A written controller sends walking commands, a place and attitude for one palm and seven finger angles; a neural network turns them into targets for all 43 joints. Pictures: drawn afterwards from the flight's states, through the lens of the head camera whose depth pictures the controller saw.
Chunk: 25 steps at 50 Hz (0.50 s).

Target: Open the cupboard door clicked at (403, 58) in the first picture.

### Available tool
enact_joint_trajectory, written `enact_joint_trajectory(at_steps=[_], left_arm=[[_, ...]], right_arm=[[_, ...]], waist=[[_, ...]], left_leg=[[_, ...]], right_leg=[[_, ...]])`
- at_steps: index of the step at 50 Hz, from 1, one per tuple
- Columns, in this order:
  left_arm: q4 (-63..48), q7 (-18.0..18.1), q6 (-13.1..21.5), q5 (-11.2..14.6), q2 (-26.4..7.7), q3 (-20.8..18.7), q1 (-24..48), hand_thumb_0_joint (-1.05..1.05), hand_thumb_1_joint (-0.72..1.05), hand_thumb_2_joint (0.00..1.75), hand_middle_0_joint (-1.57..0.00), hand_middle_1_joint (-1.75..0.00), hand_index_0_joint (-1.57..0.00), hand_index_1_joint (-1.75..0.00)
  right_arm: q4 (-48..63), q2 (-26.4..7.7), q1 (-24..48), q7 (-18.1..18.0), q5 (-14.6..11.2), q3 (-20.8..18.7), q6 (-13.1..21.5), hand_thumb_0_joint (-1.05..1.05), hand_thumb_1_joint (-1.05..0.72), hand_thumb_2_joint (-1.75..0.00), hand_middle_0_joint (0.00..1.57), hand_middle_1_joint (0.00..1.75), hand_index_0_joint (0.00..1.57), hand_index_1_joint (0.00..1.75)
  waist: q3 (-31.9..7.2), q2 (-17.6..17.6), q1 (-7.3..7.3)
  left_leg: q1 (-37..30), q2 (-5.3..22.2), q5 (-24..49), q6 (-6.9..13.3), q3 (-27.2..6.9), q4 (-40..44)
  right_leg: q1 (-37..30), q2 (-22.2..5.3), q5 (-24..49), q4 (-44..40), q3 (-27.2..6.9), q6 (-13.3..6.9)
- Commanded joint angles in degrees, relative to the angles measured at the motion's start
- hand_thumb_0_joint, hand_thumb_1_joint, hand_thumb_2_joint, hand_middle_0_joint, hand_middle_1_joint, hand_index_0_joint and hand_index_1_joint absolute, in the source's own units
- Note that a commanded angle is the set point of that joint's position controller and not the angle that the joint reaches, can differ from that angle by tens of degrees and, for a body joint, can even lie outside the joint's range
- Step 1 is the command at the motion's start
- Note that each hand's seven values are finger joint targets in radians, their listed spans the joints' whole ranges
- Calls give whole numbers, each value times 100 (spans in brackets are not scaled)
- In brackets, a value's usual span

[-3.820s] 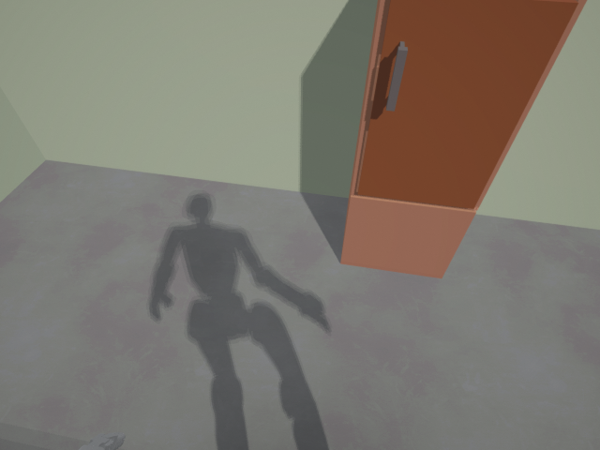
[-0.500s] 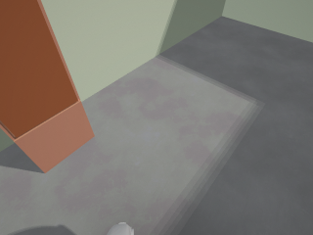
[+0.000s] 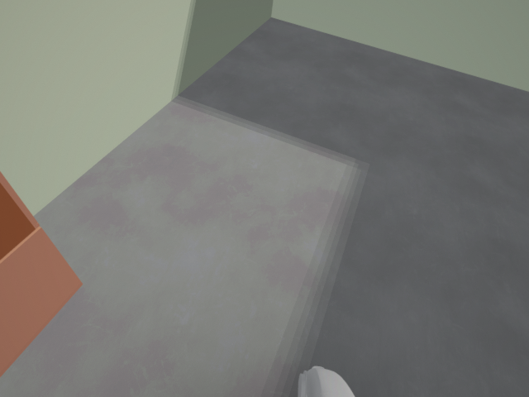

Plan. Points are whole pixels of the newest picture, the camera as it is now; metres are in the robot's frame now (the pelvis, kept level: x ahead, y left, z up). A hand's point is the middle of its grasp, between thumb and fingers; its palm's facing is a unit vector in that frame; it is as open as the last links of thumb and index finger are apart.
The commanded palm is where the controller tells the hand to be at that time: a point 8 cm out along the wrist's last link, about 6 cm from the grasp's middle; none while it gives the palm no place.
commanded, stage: walk to a spot facing it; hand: left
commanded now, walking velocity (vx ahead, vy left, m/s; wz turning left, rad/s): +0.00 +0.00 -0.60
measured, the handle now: out of the picture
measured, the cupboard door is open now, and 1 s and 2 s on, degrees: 0 0 0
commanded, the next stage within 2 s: none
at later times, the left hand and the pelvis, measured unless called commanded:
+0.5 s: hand (186, 335) +0.25 +0.15 -0.18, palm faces -0.25 -0.94 -0.22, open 7.3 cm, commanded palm none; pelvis +0.12 -0.01 -0.01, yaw -17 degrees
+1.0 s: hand (166, 292) +0.33 +0.21 -0.18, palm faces -0.52 -0.83 -0.20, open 7.3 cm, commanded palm none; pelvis +0.16 +0.06 +0.00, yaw -36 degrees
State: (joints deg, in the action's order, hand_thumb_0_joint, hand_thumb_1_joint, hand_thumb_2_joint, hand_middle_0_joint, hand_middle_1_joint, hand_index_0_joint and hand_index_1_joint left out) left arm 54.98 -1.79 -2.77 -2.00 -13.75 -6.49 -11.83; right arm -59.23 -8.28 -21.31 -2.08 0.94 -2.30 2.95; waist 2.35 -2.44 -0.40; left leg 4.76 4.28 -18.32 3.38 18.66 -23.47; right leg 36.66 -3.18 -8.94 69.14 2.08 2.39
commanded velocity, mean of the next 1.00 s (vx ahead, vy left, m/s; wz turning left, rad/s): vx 0.00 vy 0.00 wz -0.60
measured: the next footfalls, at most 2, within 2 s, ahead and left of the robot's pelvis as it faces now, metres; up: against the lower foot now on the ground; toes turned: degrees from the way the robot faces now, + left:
right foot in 0.26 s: +0.16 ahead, -0.11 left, +0.00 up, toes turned -17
left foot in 0.68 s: +0.25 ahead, +0.12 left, +0.00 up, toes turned -19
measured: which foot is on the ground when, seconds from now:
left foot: down 0.00-0.26, up 0.28-0.66, down 0.68-1.00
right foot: up 0.00-0.24, down 0.26-0.70, up 0.72-1.00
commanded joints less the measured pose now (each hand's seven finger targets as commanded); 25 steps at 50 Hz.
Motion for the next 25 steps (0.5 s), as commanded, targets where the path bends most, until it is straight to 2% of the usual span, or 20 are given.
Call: enact_joint_trajectory(at_steps=[1, 4, 5, 7, 9, 10, 11, 12, 13, 14, 15, 16, 17, 18, 19, 20, 22, 24, 25], left_arm=[[-359, -22, 5, 11, 132, 81, 233, 0, 90, 90, -20, -30, -20, -30], [-515, -18, 32, 23, 137, 136, 796, 0, 90, 90, -20, -30, -20, -30], [-572, -13, 43, 22, 168, 143, 922, 0, 90, 90, -20, -30, -20, -30], [-635, 6, 83, 29, 169, 159, 987, 0, 90, 90, -20, -30, -20, -30], [-619, 43, 136, 24, 47, 143, 693, 0, 90, 90, -20, -30, -20, -30], [-568, 61, 182, 17, -37, 112, 416, 0, 90, 90, -20, -30, -20, -30], [-465, 81, 264, 5, -189, 63, -92, 0, 90, 90, -20, -30, -20, -30], [-257, 117, 360, -10, -527, -13, -875, 0, 90, 90, -20, -30, -20, -30], [-164, 207, 447, 33, -1153, -115, -1334, 0, 90, 90, -20, -30, -20, -30], [-139, 320, 373, 189, -1370, -165, -1375, 0, 90, 90, -20, -30, -20, -30], [-212, 374, 302, 198, -1183, -119, -973, 0, 90, 90, -20, -30, -20, -30], [-393, 376, 304, 190, -994, -85, -564, 0, 90, 90, -20, -30, -20, -30], [-477, 372, 299, 197, -861, -20, -215, 0, 90, 90, -20, -30, -20, -30], [-509, 374, 324, 180, -733, 28, -16, 0, 90, 90, -20, -30, -20, -30], [-538, 372, 337, 144, -670, 42, 144, 0, 90, 90, -20, -30, -20, -30], [-556, 358, 353, 113, -690, 52, 238, 0, 90, 90, -20, -30, -20, -30], [-568, 317, 345, 80, -732, 43, 265, 0, 90, 90, -20, -30, -20, -30], [-565, 285, 319, 54, -772, 18, 205, 0, 90, 90, -20, -30, -20, -30], [-583, 265, 307, 49, -786, 8, 152, 0, 90, 90, -20, -30, -20, -30]], right_arm=[[195, -735, -340, -53, 19, -108, 93, 0, -90, -90, 20, 30, 20, 30], [64, -749, -618, -57, 68, -138, 19, 0, -90, -90, 20, 30, 20, 30], [37, -769, -628, -57, 85, -151, -6, 0, -90, -90, 20, 30, 20, 30], [29, -873, -627, -44, 92, -196, -53, 0, -90, -90, 20, 30, 20, 30], [67, -1024, -530, -12, 58, -260, -91, 0, -90, -90, 20, 30, 20, 30], [139, -1081, -430, 3, 36, -278, -98, 0, -90, -90, 20, 30, 20, 30], [240, -1159, -285, 32, 5, -292, -107, 0, -90, -90, 20, 30, 20, 30], [398, -1161, -95, 98, -73, -284, -119, 0, -90, -90, 20, 30, 20, 30], [662, -747, -188, 125, -132, -211, -132, 0, -90, -90, 20, 30, 20, 30], [846, -756, 251, 37, -118, -196, -167, 0, -90, -90, 20, 30, 20, 30], [871, -695, 423, 16, -100, -217, -225, 0, -90, -90, 20, 30, 20, 30], [931, -582, 484, 55, -57, -176, -255, 0, -90, -90, 20, 30, 20, 30], [878, -670, 574, 65, -20, -196, -301, 0, -90, -90, 20, 30, 20, 30], [820, -646, 587, 56, 15, -195, -363, 0, -90, -90, 20, 30, 20, 30], [768, -621, 505, 49, 24, -203, -419, 0, -90, -90, 20, 30, 20, 30], [729, -567, 387, 47, 31, -196, -465, 0, -90, -90, 20, 30, 20, 30], [746, -565, 388, 49, 27, -190, -506, 0, -90, -90, 20, 30, 20, 30], [869, -590, 561, 61, 18, -193, -478, 0, -90, -90, 20, 30, 20, 30], [938, -607, 735, 69, 17, -189, -457, 0, -90, -90, 20, 30, 20, 30]], waist=[[313, 984, 67], [360, 900, 299], [379, 896, 313], [220, 893, 310], [-82, 1062, 152], [-293, 1068, 3], [-569, 954, -281], [-1081, 458, -699], [-1791, -1022, -693], [-1917, -900, -725], [-1334, -170, -522], [-1128, -339, -367], [-815, -61, -173], [-545, -37, -34], [-365, 97, 103], [-264, 39, 224], [-266, -138, 275], [-333, -367, 236], [-347, -526, 165]], left_leg=[[-423, 1498, 4116, -138, -566, 534], [-806, 1641, 4390, 140, -539, 351], [-856, 1707, 4435, 206, -473, 274], [-1038, 1725, 5039, 246, -311, -11], [-1124, 1787, 5966, 199, -161, -616], [-991, 1777, 6206, 127, -113, -1059], [-602, 1707, 5995, -33, -47, -1881], [394, 1545, 4702, -312, 35, -3368], [2553, 323, -1110, -791, -177, -5089], [2992, 89, -2043, -798, -1172, -6020], [3085, 367, -1517, -730, -1642, -5970], [3180, 464, -1074, -752, -1746, -5697], [2969, 545, -793, -780, -1813, -5396], [2692, 540, -621, -797, -1787, -5131], [2449, 478, -545, -814, -1776, -4881], [2345, 442, -510, -847, -1750, -4660], [2224, 344, -368, -891, -1700, -4227], [2162, 275, -281, -901, -1659, -3758], [2126, 206, -259, -906, -1627, -3450]], right_leg=[[498, -100, -54, -586, 201, 59], [442, -92, -378, -1397, 405, -14], [364, -95, -528, -1685, 444, -52], [-3, 78, -834, -2257, 649, -172], [-561, 308, -988, -2647, 795, -312], [-1072, 393, -933, -2899, 798, -390], [-1977, 439, -565, -3426, 759, -466], [-3475, -32, 746, -4114, 199, -714], [-5260, -1791, 4195, -4037, -2611, -1582], [-5114, -2244, 5528, -4147, -3034, -2133], [-4638, -2052, 4625, -4238, -2256, -2116], [-4214, -1697, 3763, -4386, -2119, -1812], [-3558, -1436, 3223, -4558, -1839, -1571], [-2894, -1284, 3060, -4726, -1584, -1414], [-2378, -1119, 2852, -4799, -1412, -1340], [-2064, -1031, 2748, -4848, -1268, -1298], [-1818, -808, 2260, -4889, -1236, -1252], [-1805, -703, 1827, -4858, -1333, -1241], [-1821, -602, 1759, -4801, -1396, -1227]])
